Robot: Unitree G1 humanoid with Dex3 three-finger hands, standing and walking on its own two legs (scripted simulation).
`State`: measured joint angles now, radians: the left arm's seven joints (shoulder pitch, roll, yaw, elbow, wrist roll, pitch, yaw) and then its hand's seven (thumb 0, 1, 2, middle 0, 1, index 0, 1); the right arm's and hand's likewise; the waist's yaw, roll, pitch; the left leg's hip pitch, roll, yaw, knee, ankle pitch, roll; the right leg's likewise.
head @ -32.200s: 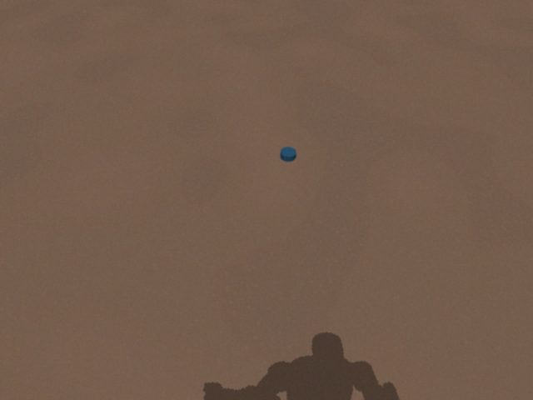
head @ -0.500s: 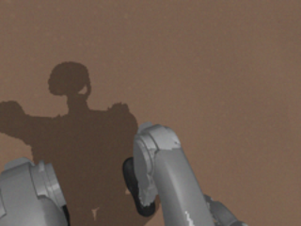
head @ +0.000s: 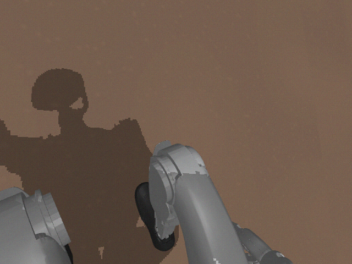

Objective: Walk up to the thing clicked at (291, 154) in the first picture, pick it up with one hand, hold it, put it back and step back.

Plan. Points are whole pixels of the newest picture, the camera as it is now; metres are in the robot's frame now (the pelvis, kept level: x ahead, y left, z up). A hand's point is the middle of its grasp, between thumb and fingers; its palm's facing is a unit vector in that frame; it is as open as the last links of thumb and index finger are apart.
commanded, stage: rest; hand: left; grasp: from above
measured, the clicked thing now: out of the picture +0.44 +0.38 -0.27
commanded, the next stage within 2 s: open in 0.34 s
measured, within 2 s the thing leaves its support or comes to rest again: rests again in 0.10 s
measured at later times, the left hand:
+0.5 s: hand out of the picture +0.44 +0.37 -0.25, palm faces -0.44 -0.17 -0.88, open 9.9 cm
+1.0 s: hand out of the picture +0.44 +0.37 -0.25, palm faces -0.43 -0.17 -0.89, open 13.5 cm
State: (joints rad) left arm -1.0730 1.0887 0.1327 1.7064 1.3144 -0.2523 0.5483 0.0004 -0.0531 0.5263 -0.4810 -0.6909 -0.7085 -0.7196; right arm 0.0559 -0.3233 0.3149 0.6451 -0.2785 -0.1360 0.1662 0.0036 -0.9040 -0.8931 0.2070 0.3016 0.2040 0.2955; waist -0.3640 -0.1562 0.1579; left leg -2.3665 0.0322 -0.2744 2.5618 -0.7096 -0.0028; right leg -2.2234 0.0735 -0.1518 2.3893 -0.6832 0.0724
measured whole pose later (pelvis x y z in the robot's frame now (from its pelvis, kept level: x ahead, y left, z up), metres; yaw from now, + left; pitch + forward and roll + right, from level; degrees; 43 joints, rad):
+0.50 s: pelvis +0.00 +0.00 +0.00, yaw -1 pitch +26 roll -16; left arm -1.08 1.13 0.12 1.73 1.30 -0.26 0.56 0.00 -0.05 0.53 -0.49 -0.67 -0.71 -0.71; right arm 0.05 -0.35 0.36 0.61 -0.28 -0.17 0.19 0.00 -0.91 -0.90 0.21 0.30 0.20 0.30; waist -0.38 -0.17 0.19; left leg -2.36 0.03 -0.29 2.57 -0.71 0.01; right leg -2.21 0.08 -0.16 2.38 -0.67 0.08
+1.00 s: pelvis +0.00 +0.00 +0.00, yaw -1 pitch +26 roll -16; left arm -1.08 1.15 0.12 1.72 1.29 -0.26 0.55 0.00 -0.41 0.89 -0.12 -1.02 -0.16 -0.99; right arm 0.05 -0.35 0.37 0.61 -0.28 -0.18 0.19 0.00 -0.90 -0.89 0.21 0.30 0.20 0.30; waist -0.38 -0.18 0.20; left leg -2.36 0.04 -0.30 2.57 -0.71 0.00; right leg -2.21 0.08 -0.17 2.38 -0.67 0.08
